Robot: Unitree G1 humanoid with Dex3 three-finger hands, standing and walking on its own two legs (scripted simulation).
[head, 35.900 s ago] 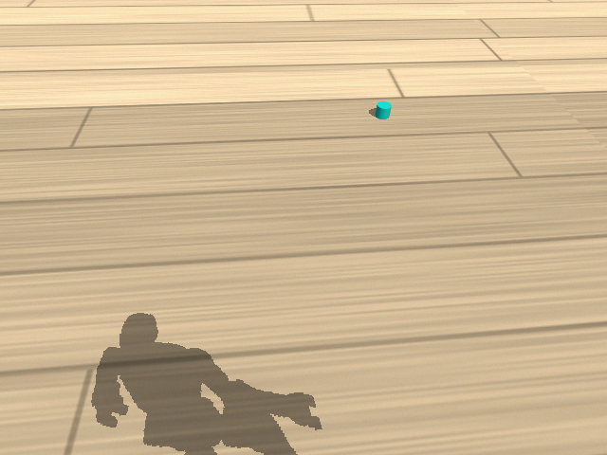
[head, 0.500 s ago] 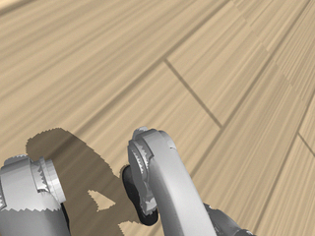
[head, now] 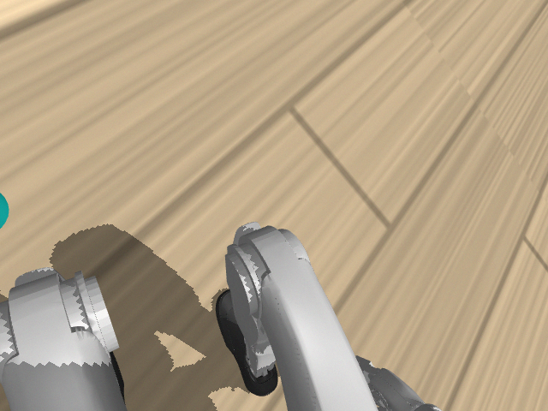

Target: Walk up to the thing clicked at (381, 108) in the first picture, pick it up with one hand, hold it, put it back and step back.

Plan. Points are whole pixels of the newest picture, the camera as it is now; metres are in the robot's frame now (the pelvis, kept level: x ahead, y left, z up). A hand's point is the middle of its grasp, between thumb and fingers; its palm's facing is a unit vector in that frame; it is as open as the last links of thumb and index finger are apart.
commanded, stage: withdraw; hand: left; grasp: from above
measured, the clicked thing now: out of the picture +0.42 +0.31 -0.27
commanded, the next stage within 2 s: home in 0.60 s
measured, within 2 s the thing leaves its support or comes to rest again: neither
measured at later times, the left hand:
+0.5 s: hand out of the picture +0.41 +0.32 -0.04, palm faces -0.46 -0.12 -0.88, open 14.1 cm
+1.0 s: hand out of the picture +0.41 +0.31 -0.15, palm faces -0.31 -0.24 -0.92, open 12.4 cm
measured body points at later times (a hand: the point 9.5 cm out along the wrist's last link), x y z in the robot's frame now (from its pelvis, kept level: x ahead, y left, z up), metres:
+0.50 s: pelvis -0.01 -0.01 +0.07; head +0.18 +0.07 +0.47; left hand +0.43 +0.33 +0.01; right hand +0.11 -0.26 -0.04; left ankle +0.07 +0.14 -0.27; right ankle +0.11 -0.11 -0.27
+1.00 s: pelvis -0.01 -0.01 +0.02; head +0.21 +0.09 +0.40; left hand +0.42 +0.32 -0.10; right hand +0.06 -0.25 -0.09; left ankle +0.07 +0.14 -0.27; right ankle +0.11 -0.11 -0.27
